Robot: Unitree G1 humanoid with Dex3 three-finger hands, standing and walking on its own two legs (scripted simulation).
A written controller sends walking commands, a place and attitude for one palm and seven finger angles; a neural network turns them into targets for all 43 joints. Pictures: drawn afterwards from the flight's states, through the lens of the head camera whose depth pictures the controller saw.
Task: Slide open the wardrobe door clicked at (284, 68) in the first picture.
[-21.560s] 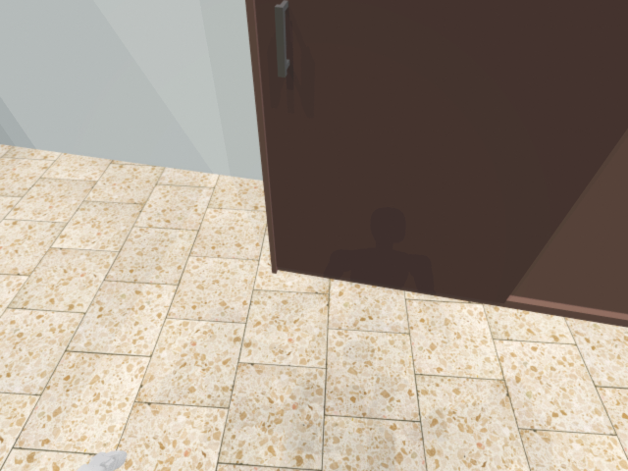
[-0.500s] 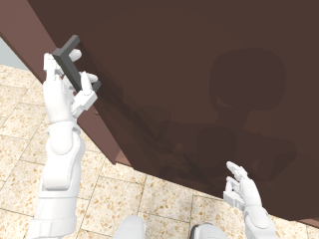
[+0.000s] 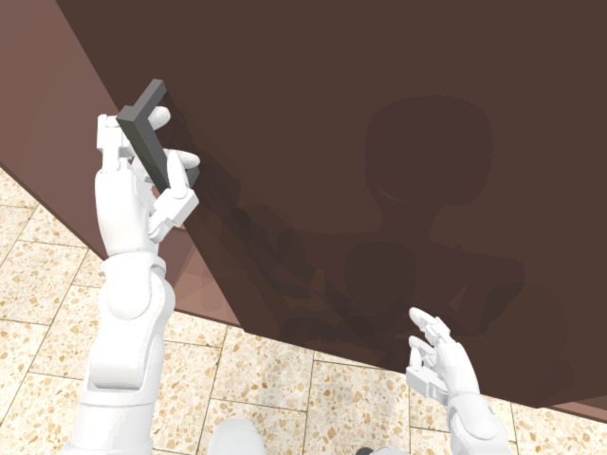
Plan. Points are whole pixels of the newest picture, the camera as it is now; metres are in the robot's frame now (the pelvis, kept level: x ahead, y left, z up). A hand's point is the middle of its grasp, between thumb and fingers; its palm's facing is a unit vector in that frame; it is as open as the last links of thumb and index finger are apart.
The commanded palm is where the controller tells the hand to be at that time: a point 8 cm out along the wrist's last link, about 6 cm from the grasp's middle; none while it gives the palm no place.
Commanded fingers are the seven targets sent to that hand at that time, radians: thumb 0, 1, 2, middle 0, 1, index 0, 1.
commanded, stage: step sideways, sliding the door along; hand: left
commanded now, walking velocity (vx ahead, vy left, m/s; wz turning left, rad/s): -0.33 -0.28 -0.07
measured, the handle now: (167, 152) +0.36 +0.24 +0.17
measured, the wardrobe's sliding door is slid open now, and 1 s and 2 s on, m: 0.29 0.42 0.42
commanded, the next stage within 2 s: stop walking and hold the door there in 0.78 s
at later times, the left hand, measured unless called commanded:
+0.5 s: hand (304, 224) +0.31 +0.07 +0.16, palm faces +0.25 -0.96 -0.11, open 6.6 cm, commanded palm +0.27 +0.06 +0.16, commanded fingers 0.00 0.90 0.90 -0.45 -1.40 -0.45 -1.40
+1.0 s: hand (307, 221) +0.31 +0.07 +0.16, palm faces +0.46 -0.85 -0.25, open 6.9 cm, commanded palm +0.27 +0.09 +0.15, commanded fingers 0.00 0.90 0.90 -0.45 -1.40 -0.45 -1.40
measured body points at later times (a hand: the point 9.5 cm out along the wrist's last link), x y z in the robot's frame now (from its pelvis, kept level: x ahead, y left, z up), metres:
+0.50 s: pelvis -0.06 -0.10 +0.01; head -0.01 -0.10 +0.46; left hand +0.29 +0.12 +0.17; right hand +0.11 -0.32 -0.09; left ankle -0.04 +0.09 -0.73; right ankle -0.04 -0.27 -0.71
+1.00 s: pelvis -0.07 -0.21 +0.00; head -0.02 -0.21 +0.45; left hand +0.28 +0.11 +0.18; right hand +0.12 -0.43 -0.09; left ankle -0.08 -0.02 -0.72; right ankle -0.06 -0.35 -0.73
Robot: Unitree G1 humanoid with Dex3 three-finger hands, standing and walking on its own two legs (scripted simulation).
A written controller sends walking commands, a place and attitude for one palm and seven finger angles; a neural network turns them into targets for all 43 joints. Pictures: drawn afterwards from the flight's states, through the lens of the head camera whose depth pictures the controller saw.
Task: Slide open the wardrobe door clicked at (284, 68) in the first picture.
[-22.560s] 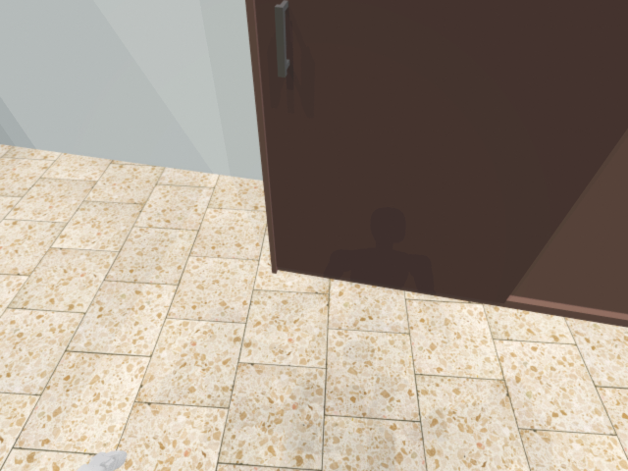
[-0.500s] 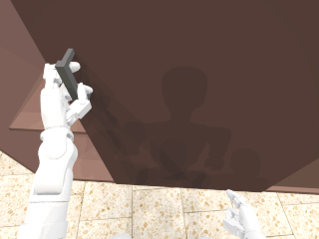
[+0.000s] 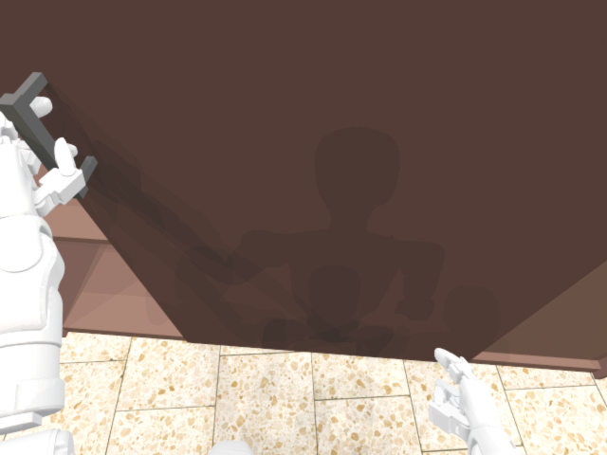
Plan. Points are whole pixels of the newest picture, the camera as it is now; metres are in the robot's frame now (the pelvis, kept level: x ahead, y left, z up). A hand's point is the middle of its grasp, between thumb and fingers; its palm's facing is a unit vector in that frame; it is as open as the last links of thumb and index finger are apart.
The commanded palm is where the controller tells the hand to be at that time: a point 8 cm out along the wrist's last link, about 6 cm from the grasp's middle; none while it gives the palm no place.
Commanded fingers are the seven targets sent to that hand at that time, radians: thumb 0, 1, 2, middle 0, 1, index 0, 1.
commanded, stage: stop walking and hold the door there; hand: left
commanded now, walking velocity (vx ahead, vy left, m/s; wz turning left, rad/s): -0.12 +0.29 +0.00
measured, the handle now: (57, 140) +0.40 +0.36 +0.17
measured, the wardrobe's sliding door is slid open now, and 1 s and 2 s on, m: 0.42 0.42 0.42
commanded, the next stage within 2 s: loosen the grip on the handle in 2.00 s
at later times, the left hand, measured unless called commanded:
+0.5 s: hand (70, 169) +0.36 +0.32 +0.17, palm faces +0.55 -0.81 -0.22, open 6.5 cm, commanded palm +0.31 +0.34 +0.15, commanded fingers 0.00 0.90 0.90 -0.45 -1.40 -0.45 -1.40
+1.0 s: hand (66, 168) +0.35 +0.32 +0.17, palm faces +0.51 -0.83 -0.21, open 6.3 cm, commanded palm +0.31 +0.35 +0.15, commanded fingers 0.00 0.90 0.90 -0.45 -1.40 -0.45 -1.40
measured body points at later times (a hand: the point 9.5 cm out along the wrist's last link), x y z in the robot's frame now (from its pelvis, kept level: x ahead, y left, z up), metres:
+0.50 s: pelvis -0.01 +0.01 +0.01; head -0.04 +0.00 +0.46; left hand +0.32 +0.36 +0.18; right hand +0.10 -0.26 -0.09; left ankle +0.02 +0.09 -0.73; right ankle +0.00 -0.13 -0.73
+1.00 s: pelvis -0.04 +0.02 +0.01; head -0.06 +0.01 +0.46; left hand +0.32 +0.36 +0.18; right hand +0.07 -0.28 -0.10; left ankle +0.01 +0.10 -0.72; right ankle +0.00 -0.13 -0.73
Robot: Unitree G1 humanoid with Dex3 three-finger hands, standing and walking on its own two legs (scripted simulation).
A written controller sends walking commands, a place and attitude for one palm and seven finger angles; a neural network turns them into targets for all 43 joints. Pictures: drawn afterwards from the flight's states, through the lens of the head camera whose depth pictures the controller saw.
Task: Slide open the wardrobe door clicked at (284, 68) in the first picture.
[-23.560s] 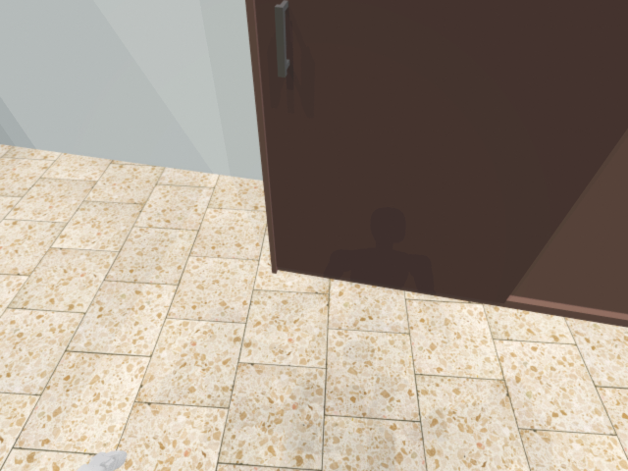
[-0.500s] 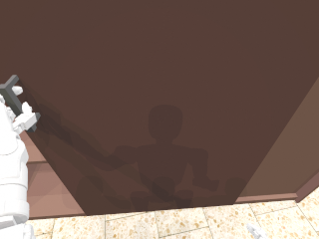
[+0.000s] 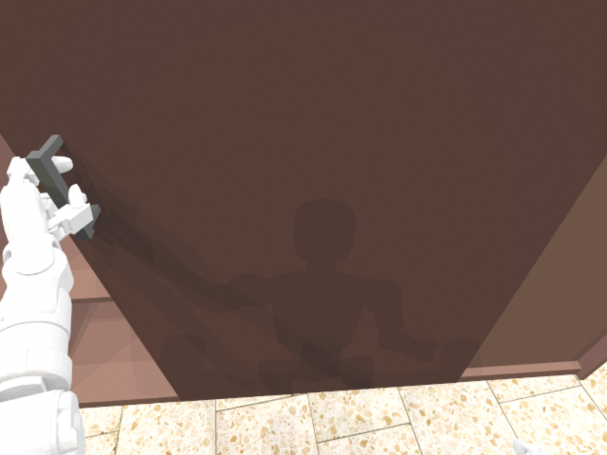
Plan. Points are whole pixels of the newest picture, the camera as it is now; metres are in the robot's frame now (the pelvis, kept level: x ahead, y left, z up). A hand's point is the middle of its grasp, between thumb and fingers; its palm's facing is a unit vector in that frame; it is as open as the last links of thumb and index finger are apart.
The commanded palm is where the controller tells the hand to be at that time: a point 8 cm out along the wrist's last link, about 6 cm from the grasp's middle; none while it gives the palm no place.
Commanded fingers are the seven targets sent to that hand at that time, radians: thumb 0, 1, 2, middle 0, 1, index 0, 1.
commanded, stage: stop walking and hold the door there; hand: left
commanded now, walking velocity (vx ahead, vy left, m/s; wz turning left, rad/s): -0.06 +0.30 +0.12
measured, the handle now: (69, 189) +0.42 +0.35 +0.16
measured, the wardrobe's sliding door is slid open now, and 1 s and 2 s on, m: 0.42 0.42 0.42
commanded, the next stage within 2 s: loosen the grip on the handle in 1.00 s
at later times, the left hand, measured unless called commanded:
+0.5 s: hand (72, 211) +0.37 +0.32 +0.16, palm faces +0.35 -0.91 -0.24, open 6.0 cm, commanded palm +0.34 +0.36 +0.14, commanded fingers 0.00 0.90 0.90 -0.45 -1.40 -0.45 -1.40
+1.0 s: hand (72, 211) +0.37 +0.32 +0.16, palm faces +0.31 -0.93 -0.19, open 5.5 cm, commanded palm +0.34 +0.37 +0.14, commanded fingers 0.00 0.90 0.90 -0.45 -1.40 -0.45 -1.40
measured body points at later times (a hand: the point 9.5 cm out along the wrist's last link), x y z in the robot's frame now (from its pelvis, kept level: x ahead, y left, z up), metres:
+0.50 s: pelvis -0.06 +0.08 +0.00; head -0.05 +0.06 +0.45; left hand +0.35 +0.37 +0.18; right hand +0.04 -0.17 -0.12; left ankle +0.02 +0.14 -0.73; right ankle -0.09 -0.02 -0.73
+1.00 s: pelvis -0.07 +0.08 +0.00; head -0.09 +0.09 +0.45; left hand +0.35 +0.37 +0.18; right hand -0.02 -0.20 -0.10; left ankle +0.01 +0.15 -0.73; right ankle -0.09 -0.02 -0.73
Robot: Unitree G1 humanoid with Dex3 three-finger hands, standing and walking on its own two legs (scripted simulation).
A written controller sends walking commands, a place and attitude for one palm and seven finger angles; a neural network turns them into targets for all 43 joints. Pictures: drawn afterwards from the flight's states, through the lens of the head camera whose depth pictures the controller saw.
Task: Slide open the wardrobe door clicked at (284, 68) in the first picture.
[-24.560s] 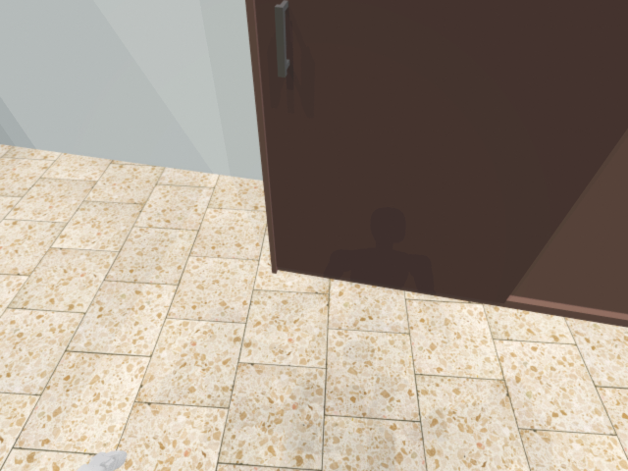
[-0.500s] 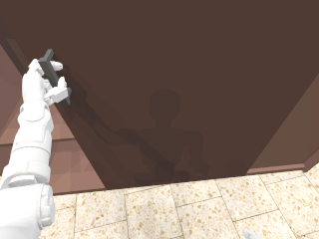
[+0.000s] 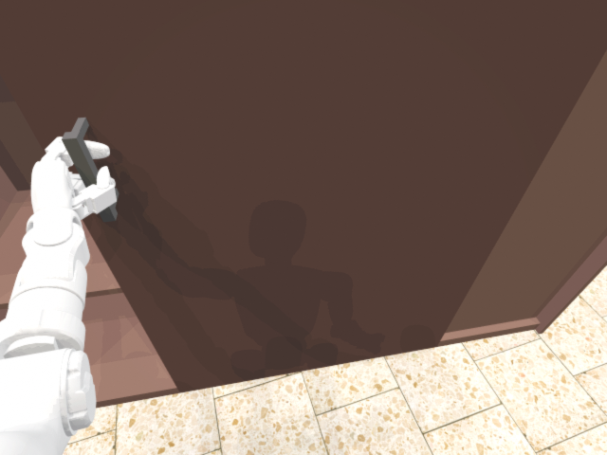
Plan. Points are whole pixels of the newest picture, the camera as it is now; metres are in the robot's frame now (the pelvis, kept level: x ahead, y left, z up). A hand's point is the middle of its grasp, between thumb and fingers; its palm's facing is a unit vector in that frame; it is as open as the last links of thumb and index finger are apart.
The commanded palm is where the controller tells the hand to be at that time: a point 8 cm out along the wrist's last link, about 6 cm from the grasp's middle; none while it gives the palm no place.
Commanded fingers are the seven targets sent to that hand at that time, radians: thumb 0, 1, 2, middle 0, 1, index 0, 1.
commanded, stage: loosen the grip on the handle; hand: left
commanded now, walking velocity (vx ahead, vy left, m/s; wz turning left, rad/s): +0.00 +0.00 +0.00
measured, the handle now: (95, 171) +0.46 +0.31 +0.15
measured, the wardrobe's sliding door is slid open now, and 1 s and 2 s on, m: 0.42 0.42 0.42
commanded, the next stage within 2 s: slip the hand off the handle in 0.68 s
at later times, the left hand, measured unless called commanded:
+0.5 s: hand (103, 194) +0.42 +0.29 +0.15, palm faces +0.39 -0.90 -0.19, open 12.2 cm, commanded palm +0.39 +0.32 +0.15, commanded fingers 0.00 -0.55 0.20 -0.30 -1.22 -0.30 -1.22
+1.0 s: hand (74, 200) +0.42 +0.33 +0.14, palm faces +0.43 -0.89 -0.18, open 14.2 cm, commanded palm +0.38 +0.36 +0.14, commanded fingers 0.00 -0.55 0.20 -0.25 -1.15 -0.25 -1.15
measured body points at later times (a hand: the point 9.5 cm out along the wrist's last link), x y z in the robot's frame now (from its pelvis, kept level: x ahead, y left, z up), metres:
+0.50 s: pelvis +0.00 -0.04 -0.01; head +0.03 -0.02 +0.44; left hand +0.40 +0.33 +0.16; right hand +0.11 -0.32 -0.10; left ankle +0.08 +0.07 -0.74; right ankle -0.01 -0.11 -0.74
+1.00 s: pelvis +0.03 -0.02 -0.01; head +0.05 -0.01 +0.44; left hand +0.39 +0.37 +0.15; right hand +0.14 -0.28 -0.11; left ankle +0.08 +0.07 -0.74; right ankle -0.01 -0.11 -0.74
